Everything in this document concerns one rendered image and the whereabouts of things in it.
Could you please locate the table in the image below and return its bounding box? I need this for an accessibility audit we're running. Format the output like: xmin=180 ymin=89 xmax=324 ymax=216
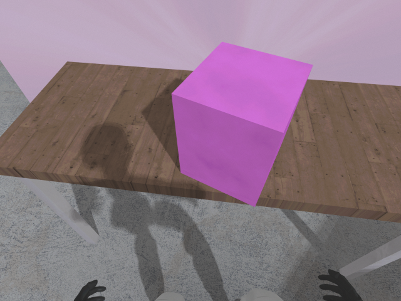
xmin=0 ymin=61 xmax=401 ymax=280

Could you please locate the carton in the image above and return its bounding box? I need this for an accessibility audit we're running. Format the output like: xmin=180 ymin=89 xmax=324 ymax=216
xmin=172 ymin=42 xmax=313 ymax=207

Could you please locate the robot right thigh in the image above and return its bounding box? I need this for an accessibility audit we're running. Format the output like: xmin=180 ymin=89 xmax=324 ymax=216
xmin=240 ymin=288 xmax=283 ymax=301

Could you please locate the left robot hand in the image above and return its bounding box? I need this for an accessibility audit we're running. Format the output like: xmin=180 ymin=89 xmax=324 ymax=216
xmin=74 ymin=280 xmax=106 ymax=301

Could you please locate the right robot hand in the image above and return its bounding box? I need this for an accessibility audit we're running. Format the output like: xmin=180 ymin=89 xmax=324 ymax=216
xmin=318 ymin=269 xmax=363 ymax=301

